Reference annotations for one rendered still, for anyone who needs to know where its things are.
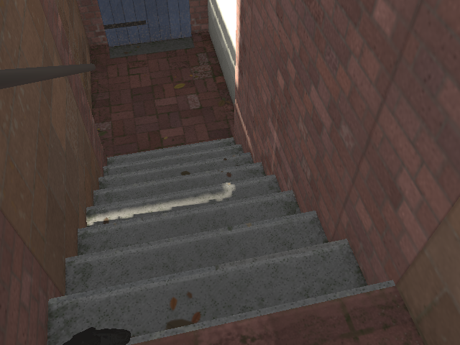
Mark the left robot hand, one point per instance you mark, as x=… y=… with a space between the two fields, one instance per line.
x=106 y=336

